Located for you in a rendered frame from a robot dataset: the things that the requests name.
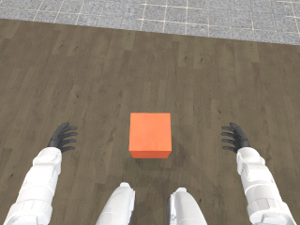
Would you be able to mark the right robot forearm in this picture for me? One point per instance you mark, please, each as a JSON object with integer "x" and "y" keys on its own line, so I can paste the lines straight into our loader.
{"x": 263, "y": 199}

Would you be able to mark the right robot hand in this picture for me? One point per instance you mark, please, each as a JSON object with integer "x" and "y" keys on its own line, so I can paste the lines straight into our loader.
{"x": 240, "y": 139}

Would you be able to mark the carton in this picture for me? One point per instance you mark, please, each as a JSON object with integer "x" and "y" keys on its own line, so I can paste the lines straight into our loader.
{"x": 150, "y": 135}

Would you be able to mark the right robot shin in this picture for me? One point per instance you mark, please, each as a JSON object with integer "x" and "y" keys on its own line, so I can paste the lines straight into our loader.
{"x": 174, "y": 219}

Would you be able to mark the left robot shin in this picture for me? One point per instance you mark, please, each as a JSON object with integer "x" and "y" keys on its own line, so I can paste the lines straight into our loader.
{"x": 124, "y": 184}

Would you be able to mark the left robot forearm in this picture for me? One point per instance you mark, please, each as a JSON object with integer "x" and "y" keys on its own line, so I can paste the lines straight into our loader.
{"x": 34, "y": 203}

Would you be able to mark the robot shin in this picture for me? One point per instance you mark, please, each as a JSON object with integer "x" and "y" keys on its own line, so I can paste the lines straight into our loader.
{"x": 124, "y": 184}
{"x": 174, "y": 219}

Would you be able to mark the left robot hand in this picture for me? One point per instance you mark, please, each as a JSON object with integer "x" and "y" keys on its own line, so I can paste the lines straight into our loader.
{"x": 57, "y": 139}

